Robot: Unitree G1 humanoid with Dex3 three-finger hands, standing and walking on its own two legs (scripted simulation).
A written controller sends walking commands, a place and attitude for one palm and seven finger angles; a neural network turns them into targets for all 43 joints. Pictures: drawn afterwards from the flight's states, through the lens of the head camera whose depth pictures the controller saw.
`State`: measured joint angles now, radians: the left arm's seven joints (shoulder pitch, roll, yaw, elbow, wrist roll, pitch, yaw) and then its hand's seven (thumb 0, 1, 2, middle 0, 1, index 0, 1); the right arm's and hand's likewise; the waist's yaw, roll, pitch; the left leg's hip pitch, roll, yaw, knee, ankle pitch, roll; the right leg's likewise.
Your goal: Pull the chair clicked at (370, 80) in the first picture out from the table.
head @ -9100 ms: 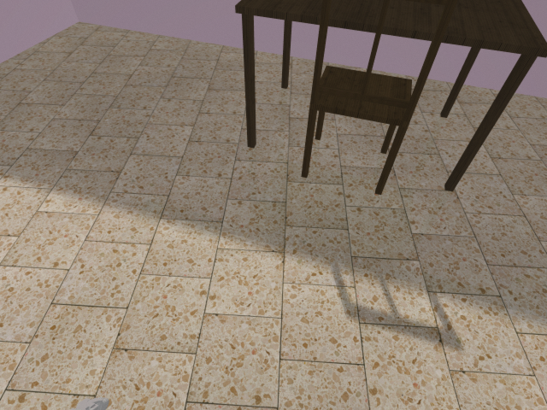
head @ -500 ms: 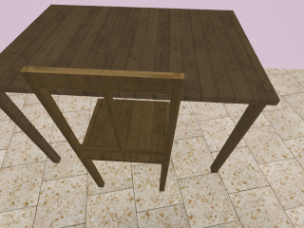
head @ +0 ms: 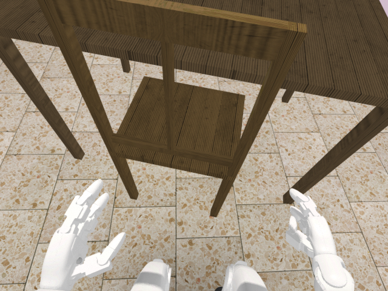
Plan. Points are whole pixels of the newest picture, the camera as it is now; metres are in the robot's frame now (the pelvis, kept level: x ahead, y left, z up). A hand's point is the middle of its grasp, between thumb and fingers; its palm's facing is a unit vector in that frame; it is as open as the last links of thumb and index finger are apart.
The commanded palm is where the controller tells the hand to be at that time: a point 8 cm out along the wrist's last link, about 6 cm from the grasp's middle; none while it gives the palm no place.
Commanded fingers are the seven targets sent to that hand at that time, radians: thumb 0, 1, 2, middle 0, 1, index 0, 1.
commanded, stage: raise the hand toward the chair's back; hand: left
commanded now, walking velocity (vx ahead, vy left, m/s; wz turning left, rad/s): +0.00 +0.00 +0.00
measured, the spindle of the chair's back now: (169, 107) +0.50 +0.12 +0.04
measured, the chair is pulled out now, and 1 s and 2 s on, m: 0.00 0.00 0.00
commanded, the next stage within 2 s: aim the fingers beside a spindle in 1.56 s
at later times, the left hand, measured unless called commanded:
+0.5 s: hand (106, 222) +0.22 +0.18 +0.05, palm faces -0.08 -1.00 -0.05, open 14.5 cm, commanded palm +0.20 +0.24 +0.06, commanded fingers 0.00 -0.34 0.37 -0.08 -0.11 -0.08 -0.11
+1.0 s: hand (96, 202) +0.25 +0.21 +0.06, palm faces -0.05 -1.00 -0.07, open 16.9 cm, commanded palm +0.23 +0.26 +0.07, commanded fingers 0.00 -0.50 0.30 -0.06 -0.08 -0.06 -0.08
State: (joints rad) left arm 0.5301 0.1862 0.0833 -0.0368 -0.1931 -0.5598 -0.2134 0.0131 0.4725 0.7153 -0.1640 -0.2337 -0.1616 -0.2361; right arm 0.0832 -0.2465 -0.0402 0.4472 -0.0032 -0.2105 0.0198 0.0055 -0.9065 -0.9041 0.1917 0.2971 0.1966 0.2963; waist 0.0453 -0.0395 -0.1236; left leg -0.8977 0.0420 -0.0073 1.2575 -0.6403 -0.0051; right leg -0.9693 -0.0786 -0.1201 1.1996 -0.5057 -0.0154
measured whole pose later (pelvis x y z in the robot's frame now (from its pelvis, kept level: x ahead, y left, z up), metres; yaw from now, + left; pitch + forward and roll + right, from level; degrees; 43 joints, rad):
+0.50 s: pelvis +0.00 +0.01 +0.01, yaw -1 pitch +17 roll -2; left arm 0.43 0.23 0.14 -0.05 -0.24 -0.42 -0.27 0.00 -0.11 0.47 -0.10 -0.14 -0.10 -0.14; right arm 0.24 -0.26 -0.04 0.55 0.03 -0.21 -0.04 0.01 -0.90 -0.90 0.20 0.30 0.20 0.30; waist -0.03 0.01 -0.14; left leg -0.89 0.03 0.01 1.19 -0.61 0.01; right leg -0.96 -0.08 -0.10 1.13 -0.46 0.00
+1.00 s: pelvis +0.01 +0.01 +0.02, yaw +0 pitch +17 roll -2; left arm 0.30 0.26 0.22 0.06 -0.27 -0.38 -0.35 -0.01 -0.49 0.30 -0.07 -0.08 -0.06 -0.09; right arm 0.22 -0.23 0.01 0.54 0.03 -0.22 -0.04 0.01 -0.90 -0.90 0.20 0.30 0.20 0.30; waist -0.01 0.02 -0.13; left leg -0.83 0.04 0.00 1.12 -0.59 0.00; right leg -0.89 -0.07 -0.12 1.06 -0.45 0.00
